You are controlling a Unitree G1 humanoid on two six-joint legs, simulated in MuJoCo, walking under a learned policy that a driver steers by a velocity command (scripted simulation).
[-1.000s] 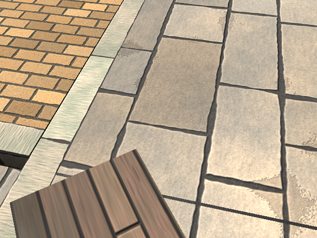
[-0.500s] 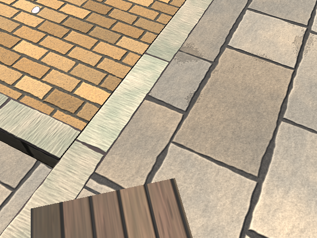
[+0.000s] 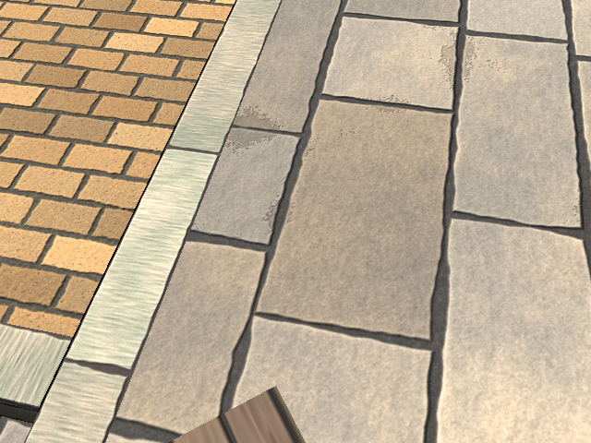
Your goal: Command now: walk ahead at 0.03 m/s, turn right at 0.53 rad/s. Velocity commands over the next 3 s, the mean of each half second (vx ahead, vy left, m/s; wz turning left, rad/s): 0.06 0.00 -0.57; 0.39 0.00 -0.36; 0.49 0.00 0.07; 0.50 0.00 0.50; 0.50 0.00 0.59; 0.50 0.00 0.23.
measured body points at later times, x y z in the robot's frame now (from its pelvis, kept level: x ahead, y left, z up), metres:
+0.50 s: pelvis +0.04 +0.05 +0.01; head +0.07 +0.06 +0.46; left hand +0.27 +0.28 -0.09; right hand +0.06 -0.26 -0.08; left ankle +0.06 +0.16 -0.74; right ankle -0.02 -0.09 -0.65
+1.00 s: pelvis +0.15 -0.09 +0.01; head +0.16 -0.12 +0.46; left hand +0.33 +0.12 -0.09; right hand +0.15 -0.40 -0.10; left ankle +0.31 +0.01 -0.66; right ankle +0.05 -0.14 -0.74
